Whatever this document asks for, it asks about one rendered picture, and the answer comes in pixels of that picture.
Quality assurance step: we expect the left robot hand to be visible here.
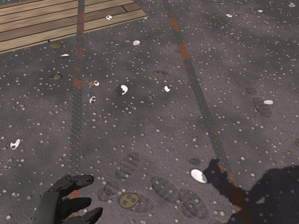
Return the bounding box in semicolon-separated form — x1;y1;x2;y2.
31;175;103;224

